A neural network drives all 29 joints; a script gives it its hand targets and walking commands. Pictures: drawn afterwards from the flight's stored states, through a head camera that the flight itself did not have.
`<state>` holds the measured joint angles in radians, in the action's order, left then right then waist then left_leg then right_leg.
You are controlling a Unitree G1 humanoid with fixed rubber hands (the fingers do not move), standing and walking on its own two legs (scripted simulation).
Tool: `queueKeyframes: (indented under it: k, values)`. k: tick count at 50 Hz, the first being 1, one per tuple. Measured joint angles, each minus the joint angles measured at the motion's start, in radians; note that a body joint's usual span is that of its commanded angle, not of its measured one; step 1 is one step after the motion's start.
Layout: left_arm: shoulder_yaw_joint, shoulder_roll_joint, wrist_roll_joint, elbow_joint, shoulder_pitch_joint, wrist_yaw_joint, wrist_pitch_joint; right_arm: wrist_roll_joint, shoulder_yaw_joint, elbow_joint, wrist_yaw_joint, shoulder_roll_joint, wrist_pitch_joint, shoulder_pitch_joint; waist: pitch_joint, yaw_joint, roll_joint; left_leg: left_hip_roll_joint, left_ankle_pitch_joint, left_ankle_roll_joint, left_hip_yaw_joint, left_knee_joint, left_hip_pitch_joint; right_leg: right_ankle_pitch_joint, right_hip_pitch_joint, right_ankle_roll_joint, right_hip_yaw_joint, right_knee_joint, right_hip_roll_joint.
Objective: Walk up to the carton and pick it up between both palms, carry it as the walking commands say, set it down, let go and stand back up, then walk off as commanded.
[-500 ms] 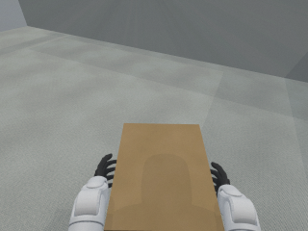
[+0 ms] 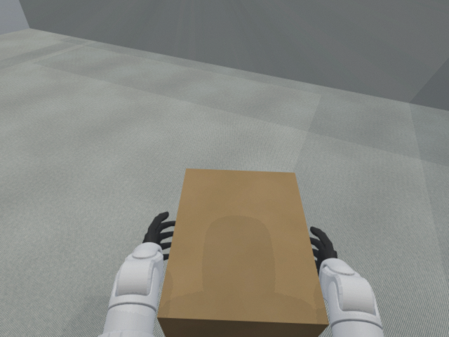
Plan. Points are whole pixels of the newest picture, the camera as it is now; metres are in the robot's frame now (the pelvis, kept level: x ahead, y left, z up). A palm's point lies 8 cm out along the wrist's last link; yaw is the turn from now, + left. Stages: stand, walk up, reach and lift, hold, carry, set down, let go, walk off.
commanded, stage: hold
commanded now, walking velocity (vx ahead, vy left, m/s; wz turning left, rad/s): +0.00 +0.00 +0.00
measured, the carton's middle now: (237, 265) +0.29 -0.01 -0.03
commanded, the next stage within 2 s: carry in 0.24 s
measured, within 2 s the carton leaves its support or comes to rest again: neither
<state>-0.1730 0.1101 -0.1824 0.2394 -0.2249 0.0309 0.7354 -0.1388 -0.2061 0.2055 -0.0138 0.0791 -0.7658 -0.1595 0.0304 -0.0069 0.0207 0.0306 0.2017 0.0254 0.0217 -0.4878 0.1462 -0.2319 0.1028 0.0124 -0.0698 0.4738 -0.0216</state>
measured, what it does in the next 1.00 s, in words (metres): walks ahead: right foot, then left foot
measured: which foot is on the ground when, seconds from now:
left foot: down 0.00-0.74, up 0.76-0.90, down 0.92-1.00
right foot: down 0.00-0.54, up 0.56-0.70, down 0.72-0.98, up 1.00-1.00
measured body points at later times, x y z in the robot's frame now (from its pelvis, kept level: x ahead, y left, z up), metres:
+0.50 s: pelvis +0.04 +0.02 -0.01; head -0.04 +0.02 +0.43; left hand +0.31 +0.19 +0.06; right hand +0.33 -0.14 +0.06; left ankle +0.08 +0.11 -0.74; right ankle +0.03 -0.13 -0.74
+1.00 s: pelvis +0.22 +0.12 -0.01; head +0.16 +0.13 +0.43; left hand +0.43 +0.31 +0.07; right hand +0.48 +0.00 +0.07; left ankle +0.22 +0.20 -0.74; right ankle +0.12 -0.05 -0.73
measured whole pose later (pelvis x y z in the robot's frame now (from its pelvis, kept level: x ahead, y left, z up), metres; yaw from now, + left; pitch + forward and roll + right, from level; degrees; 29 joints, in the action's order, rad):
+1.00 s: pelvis +0.22 +0.12 -0.01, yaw +6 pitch +4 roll +2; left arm -0.10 0.12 0.00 -0.42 0.06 0.15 1.14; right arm 0.03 -0.13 -0.37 0.14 0.13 -1.17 0.01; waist -0.23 -0.02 0.07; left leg 0.02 0.28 0.06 -0.18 -0.57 0.36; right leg -0.44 0.19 0.08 0.08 0.65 0.18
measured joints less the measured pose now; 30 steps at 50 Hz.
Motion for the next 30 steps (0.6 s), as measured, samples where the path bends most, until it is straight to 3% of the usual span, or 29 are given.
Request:
queueKeyframes:
  k: [13, 19, 22, 24, 26, 28, 30]
  values:
    - [-0.005, -0.001, 0.001, -0.007, 0.012, -0.005, 0.014, -0.011, 0.000, -0.001, -0.001, 0.013, -0.006, 0.015, -0.039, -0.002, 0.000, 0.003, 0.004, 0.000, -0.001, 0.009, -0.002, -0.009, 0.002, 0.000, 0.001, -0.001, 0.005]
    - [0.024, 0.014, -0.004, -0.063, -0.003, -0.002, 0.060, 0.022, 0.022, -0.095, 0.007, -0.023, -0.058, 0.036, -0.138, 0.009, -0.035, 0.000, 0.123, 0.001, 0.027, -0.192, 0.170, -0.081, 0.124, -0.006, 0.053, 0.123, 0.003]
    - [0.046, 0.036, 0.001, -0.097, 0.009, 0.020, 0.093, 0.055, 0.021, -0.154, 0.009, -0.052, -0.111, 0.053, -0.189, 0.021, -0.045, -0.031, 0.186, -0.021, -0.016, -0.317, 0.262, -0.104, 0.125, -0.003, 0.104, 0.111, 0.013]
    - [0.059, 0.029, 0.018, -0.148, 0.027, 0.036, 0.144, 0.073, 0.027, -0.183, 0.020, -0.053, -0.163, 0.048, -0.212, 0.017, -0.033, -0.046, 0.166, -0.018, -0.041, -0.264, 0.265, -0.114, 0.118, 0.006, 0.108, 0.101, 0.029]
    - [0.068, 0.018, 0.045, -0.241, 0.051, 0.057, 0.200, 0.095, 0.031, -0.232, 0.038, -0.043, -0.209, 0.036, -0.221, 0.018, -0.016, -0.041, 0.068, -0.008, -0.062, -0.150, 0.233, -0.139, 0.120, 0.026, 0.101, 0.124, 0.056]
    - [0.062, -0.012, 0.074, -0.337, 0.072, 0.066, 0.242, 0.105, 0.039, -0.270, 0.064, -0.008, -0.232, 0.011, -0.223, 0.010, 0.019, -0.004, 0.052, 0.024, -0.108, -0.127, 0.217, -0.220, 0.169, 0.029, 0.068, 0.227, 0.095]
    - [0.050, -0.029, 0.106, -0.422, 0.110, 0.067, 0.264, 0.104, 0.049, -0.326, 0.089, 0.029, -0.257, 0.010, -0.231, -0.002, 0.010, 0.007, 0.066, 0.047, -0.141, -0.098, 0.201, -0.262, 0.243, 0.028, 0.069, 0.349, 0.100]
